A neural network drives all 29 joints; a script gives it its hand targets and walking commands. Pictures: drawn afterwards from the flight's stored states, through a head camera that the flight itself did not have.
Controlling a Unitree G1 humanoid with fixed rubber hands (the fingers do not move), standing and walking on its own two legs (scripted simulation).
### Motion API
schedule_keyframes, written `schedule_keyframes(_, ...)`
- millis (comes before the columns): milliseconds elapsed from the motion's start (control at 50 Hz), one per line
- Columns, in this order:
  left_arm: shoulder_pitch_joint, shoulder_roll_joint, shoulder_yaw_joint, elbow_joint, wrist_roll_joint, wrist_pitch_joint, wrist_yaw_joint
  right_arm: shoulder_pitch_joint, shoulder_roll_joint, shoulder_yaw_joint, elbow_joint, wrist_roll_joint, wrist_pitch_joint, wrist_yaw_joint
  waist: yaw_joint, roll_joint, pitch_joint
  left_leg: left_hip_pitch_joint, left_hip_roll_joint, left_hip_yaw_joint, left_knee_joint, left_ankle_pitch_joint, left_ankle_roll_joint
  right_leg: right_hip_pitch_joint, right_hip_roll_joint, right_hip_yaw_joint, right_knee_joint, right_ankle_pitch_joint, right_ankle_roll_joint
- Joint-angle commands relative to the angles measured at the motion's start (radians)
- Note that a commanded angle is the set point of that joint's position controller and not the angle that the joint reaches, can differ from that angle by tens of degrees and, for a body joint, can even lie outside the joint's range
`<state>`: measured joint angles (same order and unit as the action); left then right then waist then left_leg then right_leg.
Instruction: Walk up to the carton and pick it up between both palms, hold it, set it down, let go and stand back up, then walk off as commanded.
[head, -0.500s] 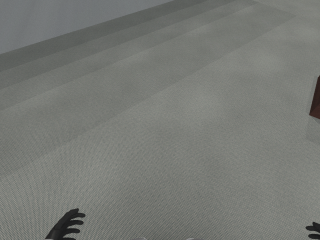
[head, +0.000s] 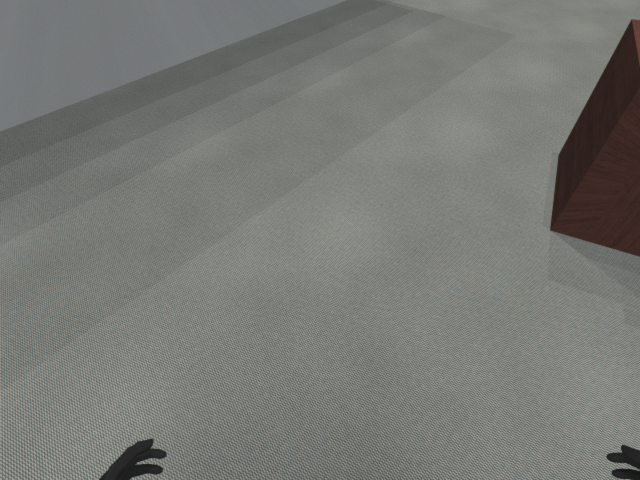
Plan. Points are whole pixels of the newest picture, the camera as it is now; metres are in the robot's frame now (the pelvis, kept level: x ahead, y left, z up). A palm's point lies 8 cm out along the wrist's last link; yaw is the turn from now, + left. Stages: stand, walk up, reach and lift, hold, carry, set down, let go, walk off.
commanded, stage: walk up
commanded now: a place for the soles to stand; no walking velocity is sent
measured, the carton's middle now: out of the picture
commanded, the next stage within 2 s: none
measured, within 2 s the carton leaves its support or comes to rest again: neither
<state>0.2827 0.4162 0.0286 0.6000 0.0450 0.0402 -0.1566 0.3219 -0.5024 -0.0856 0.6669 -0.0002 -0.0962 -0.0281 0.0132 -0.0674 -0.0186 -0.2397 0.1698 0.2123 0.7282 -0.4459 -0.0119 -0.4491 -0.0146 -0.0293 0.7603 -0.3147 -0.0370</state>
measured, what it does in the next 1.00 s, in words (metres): walks ahead, turning right: left foot, then right foot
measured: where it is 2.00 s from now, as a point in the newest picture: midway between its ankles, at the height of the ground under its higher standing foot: (463, 413)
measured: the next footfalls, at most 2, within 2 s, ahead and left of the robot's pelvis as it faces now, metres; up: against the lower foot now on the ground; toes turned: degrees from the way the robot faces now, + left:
left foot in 0.46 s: +0.27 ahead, -0.01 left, +0.00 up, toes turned -3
right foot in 0.92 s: +0.29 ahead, -0.32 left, +0.00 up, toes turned -20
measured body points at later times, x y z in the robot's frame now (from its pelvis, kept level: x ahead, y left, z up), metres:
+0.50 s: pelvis +0.12 -0.05 +0.00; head +0.16 -0.04 +0.45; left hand +0.35 +0.19 -0.09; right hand +0.15 -0.42 -0.05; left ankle +0.23 +0.00 -0.71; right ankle +0.05 -0.10 -0.70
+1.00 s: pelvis +0.24 -0.18 +0.00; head +0.24 -0.18 +0.45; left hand +0.45 +0.08 -0.08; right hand +0.25 -0.54 -0.06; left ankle +0.23 -0.02 -0.70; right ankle +0.25 -0.31 -0.71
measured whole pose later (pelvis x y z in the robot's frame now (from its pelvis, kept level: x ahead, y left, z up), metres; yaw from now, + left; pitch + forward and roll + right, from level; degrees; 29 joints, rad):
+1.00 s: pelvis +0.24 -0.18 +0.00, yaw -18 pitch -1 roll +1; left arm 0.30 0.43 0.03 0.60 0.05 0.02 -0.13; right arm 0.32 -0.50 -0.07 0.67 0.00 -0.11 -0.01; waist 0.01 -0.02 0.01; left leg -0.24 0.18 0.22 0.83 -0.47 0.00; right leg -0.41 -0.04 -0.01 0.76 -0.32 0.00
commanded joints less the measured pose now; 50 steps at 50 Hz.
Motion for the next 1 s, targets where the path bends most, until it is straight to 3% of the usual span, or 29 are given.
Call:
schedule_keyframes(0,0.095,0.336,0.161,-0.020,-0.021,-0.037,0.048,-0.109,-0.202,-0.040,-0.013,-0.038,-0.014,-0.009,0.087,-0.172,0.082,-0.598,-0.111,-0.142,0.446,-0.149,0.045,0.358,-0.201,0.775,-0.572,-0.104,-0.146)
schedule_keyframes(20,0.088,0.309,0.152,-0.021,-0.027,-0.038,0.056,-0.101,-0.188,-0.035,-0.008,-0.036,-0.015,-0.005,0.079,-0.142,0.063,-0.583,-0.095,-0.153,0.440,-0.094,0.051,0.387,-0.151,0.665,-0.511,0.076,-0.100)
schedule_keyframes(60,0.095,0.273,0.148,-0.043,-0.020,-0.041,0.071,-0.036,-0.164,-0.029,0.007,-0.024,-0.010,-0.001,0.070,-0.144,-0.019,-0.566,-0.081,-0.165,0.416,-0.014,0.045,0.469,-0.083,0.498,-0.399,0.441,-0.043)
schedule_keyframes(80,0.103,0.263,0.148,-0.053,-0.018,-0.042,0.075,-0.012,-0.158,-0.027,0.014,-0.022,-0.004,-0.004,0.067,-0.149,-0.053,-0.568,-0.084,-0.157,0.400,0.002,0.042,0.494,-0.078,0.477,-0.386,0.498,-0.027)
schedule_keyframes(120,0.098,0.239,0.145,-0.078,-0.013,-0.044,0.079,0.017,-0.148,-0.022,0.038,-0.024,0.009,-0.009,0.066,-0.115,-0.085,-0.569,-0.086,-0.141,0.372,0.058,0.031,0.518,-0.073,0.468,-0.407,0.453,-0.016)
schedule_keyframes(140,0.061,0.247,0.128,-0.106,-0.001,-0.045,0.081,0.008,-0.155,-0.024,0.053,0.007,0.016,-0.007,0.055,-0.053,-0.060,-0.526,-0.060,-0.153,0.267,0.059,0.022,0.475,-0.089,0.476,-0.416,0.421,-0.049)
schedule_keyframes(180,0.047,0.237,0.124,-0.117,0.009,-0.044,0.077,-0.002,-0.158,-0.029,0.055,0.009,0.013,-0.009,0.055,-0.033,-0.054,-0.488,-0.080,-0.142,0.174,0.095,0.025,0.438,-0.087,0.488,-0.432,0.362,-0.075)
schedule_keyframes(240,0.022,0.242,0.120,-0.117,0.018,-0.039,0.073,0.012,-0.175,-0.042,0.063,0.010,0.011,-0.014,0.042,-0.036,-0.014,-0.411,-0.105,-0.143,0.074,0.141,0.037,0.349,-0.086,0.508,-0.430,0.257,-0.073)
schedule_keyframes(300,0.005,0.234,0.113,-0.112,0.023,-0.037,0.067,0.045,-0.169,-0.050,0.063,0.003,0.002,-0.021,0.027,-0.055,0.007,-0.327,-0.133,-0.137,-0.016,0.171,0.056,0.308,-0.067,0.490,-0.379,0.350,-0.073)
schedule_keyframes(340,-0.066,0.220,0.102,-0.129,0.019,-0.036,0.063,0.120,-0.171,-0.057,0.080,0.001,-0.005,-0.029,-0.019,-0.053,-0.022,-0.145,-0.162,-0.114,-0.104,0.181,0.081,0.217,-0.038,0.438,-0.282,0.511,-0.051)
schedule_keyframes(380,-0.157,0.184,0.084,-0.150,0.011,-0.042,0.061,0.282,-0.187,-0.072,0.115,-0.002,-0.013,-0.043,-0.120,0.010,-0.104,0.248,-0.155,-0.088,-0.283,0.345,0.108,0.003,0.028,0.313,-0.059,0.535,0.006)
schedule_keyframes(400,-0.124,0.145,0.076,-0.137,0.008,-0.047,0.063,0.347,-0.235,-0.090,0.121,-0.011,-0.016,-0.048,-0.148,0.129,-0.176,0.469,-0.019,-0.242,-0.297,0.319,0.158,-0.157,0.079,0.264,0.124,0.397,0.038)
schedule_keyframes(420,-0.058,0.106,0.070,-0.117,0.009,-0.047,0.067,0.314,-0.295,-0.104,0.097,-0.027,-0.015,-0.057,-0.136,0.282,-0.200,0.562,0.291,-0.586,-0.371,0.120,0.247,-0.351,0.162,0.194,0.315,-0.115,0.077)
schedule_keyframes(440,-0.039,0.201,0.091,-0.083,0.028,-0.032,0.070,0.214,-0.317,-0.112,0.063,-0.021,-0.014,-0.059,-0.085,0.131,-0.162,0.470,0.421,-0.749,-0.469,-0.224,0.310,-0.397,0.073,0.204,0.413,-0.187,0.066)
schedule_keyframes(460,-0.007,0.269,0.104,-0.060,0.032,-0.024,0.056,0.099,-0.319,-0.108,0.026,-0.017,-0.019,-0.056,-0.013,0.046,-0.083,0.343,0.443,-0.736,-0.557,-0.390,0.303,-0.399,0.013,0.205,0.424,-0.161,0.049)
schedule_keyframes(480,0.041,0.299,0.120,-0.022,0.020,-0.011,0.037,-0.010,-0.306,-0.103,0.000,-0.014,-0.028,-0.052,0.035,0.006,-0.038,0.178,0.426,-0.640,-0.585,-0.360,0.278,-0.285,-0.019,0.177,0.414,-0.163,0.028)
schedule_keyframes(500,0.039,0.307,0.128,0.003,0.014,-0.003,0.023,-0.050,-0.277,-0.094,-0.007,-0.013,-0.032,-0.051,0.046,-0.012,0.002,0.063,0.361,-0.539,-0.573,-0.319,0.227,-0.181,-0.033,0.164,0.382,-0.163,0.013)
schedule_keyframes(540,-0.027,0.271,0.119,0.003,-0.004,-0.001,-0.004,-0.045,-0.285,-0.082,0.012,-0.022,-0.046,-0.058,0.019,0.026,0.052,-0.031,0.275,-0.400,-0.542,-0.257,0.172,-0.134,-0.043,0.141,0.315,-0.116,0.021)
schedule_keyframes(600,-0.097,0.235,0.107,0.006,-0.013,-0.009,-0.012,-0.035,-0.304,-0.088,0.029,-0.022,-0.059,-0.040,-0.020,0.125,0.120,-0.033,0.243,-0.297,-0.538,-0.248,0.185,-0.191,-0.057,0.108,0.245,-0.021,0.036)
schedule_keyframes(660,-0.140,0.230,0.100,-0.002,-0.014,-0.021,-0.009,-0.010,-0.313,-0.099,0.038,-0.023,-0.058,-0.021,-0.052,0.161,0.134,0.030,0.235,-0.242,-0.530,-0.198,0.195,-0.212,-0.083,0.084,0.136,-0.007,0.044)
schedule_keyframes(720,-0.144,0.234,0.103,-0.004,-0.018,-0.028,-0.007,-0.017,-0.321,-0.105,0.036,-0.022,-0.056,-0.007,-0.060,0.191,0.140,0.011,0.227,-0.192,-0.509,-0.191,0.193,-0.172,-0.106,0.047,0.060,0.005,0.041)
schedule_keyframes(800,-0.105,0.245,0.112,-0.004,-0.023,-0.034,0.000,-0.067,-0.337,-0.111,0.024,-0.019,-0.047,0.004,-0.030,0.203,0.101,-0.014,0.216,-0.129,-0.445,-0.179,0.185,-0.057,-0.110,0.006,-0.025,-0.015,0.024)
schedule_keyframes(860,0.023,0.250,0.127,0.027,-0.024,-0.041,0.014,-0.125,-0.307,-0.097,0.013,-0.023,-0.034,0.010,0.060,0.142,0.021,-0.052,0.165,-0.041,-0.270,-0.112,0.155,0.149,-0.067,-0.038,-0.141,0.024,-0.003)
schedule_keyframes(880,0.111,0.258,0.137,0.049,-0.023,-0.047,0.027,-0.116,-0.273,-0.085,0.013,-0.026,-0.026,0.011,0.105,0.058,-0.024,-0.065,0.119,-0.007,-0.092,-0.017,0.137,0.234,-0.030,-0.022,-0.195,0.009,-0.007)
schedule_keyframes(900,0.216,0.289,0.155,0.075,-0.018,-0.055,0.046,-0.089,-0.210,-0.060,0.008,-0.029,-0.015,0.013,0.152,-0.136,-0.062,-0.121,0.034,0.012,0.234,0.139,0.112,0.319,0.012,0.092,-0.318,-0.107,-0.035)
schedule_keyframes(920,0.220,0.352,0.165,0.054,-0.012,-0.062,0.067,-0.070,-0.133,-0.030,-0.023,-0.019,-0.015,0.014,0.145,-0.332,-0.007,-0.332,-0.063,-0.015,0.374,-0.064,0.067,0.368,-0.143,0.434,-0.449,-0.118,-0.061)
schedule_keyframes(940,0.148,0.374,0.160,0.028,-0.018,-0.064,0.067,-0.085,-0.148,-0.028,-0.036,-0.008,-0.011,0.011,0.099,-0.366,0.073,-0.538,-0.156,-0.061,0.445,-0.162,0.033,0.371,-0.195,0.712,-0.579,-0.169,-0.123)
schedule_keyframes(960,0.127,0.366,0.157,0.012,-0.022,-0.063,0.065,-0.077,-0.197,-0.039,-0.018,-0.005,-0.012,0.006,0.080,-0.277,0.079,-0.522,-0.117,-0.124,0.440,-0.150,0.037,0.363,-0.229,0.744,-0.554,-0.143,-0.201)
schedule_keyframes(980,0.117,0.343,0.149,0.000,-0.031,-0.063,0.067,-0.083,-0.202,-0.034,-0.007,-0.005,-0.019,0.006,0.070,-0.209,0.089,-0.525,-0.101,-0.133,0.434,-0.109,0.041,0.375,-0.206,0.694,-0.510,-0.019,-0.209)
